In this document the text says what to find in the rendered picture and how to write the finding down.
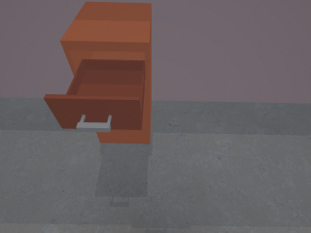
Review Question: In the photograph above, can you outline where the drawer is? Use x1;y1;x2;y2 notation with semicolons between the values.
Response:
44;59;146;130

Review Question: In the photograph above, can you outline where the handle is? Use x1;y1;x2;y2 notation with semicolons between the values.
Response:
76;115;112;133

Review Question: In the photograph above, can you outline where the cabinet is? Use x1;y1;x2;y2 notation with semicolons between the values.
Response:
60;1;152;144

